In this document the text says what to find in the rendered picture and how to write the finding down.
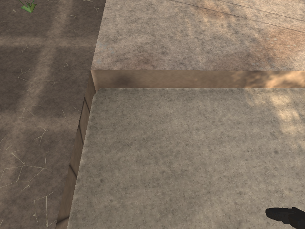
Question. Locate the right robot hand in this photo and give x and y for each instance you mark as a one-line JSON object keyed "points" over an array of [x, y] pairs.
{"points": [[293, 216]]}

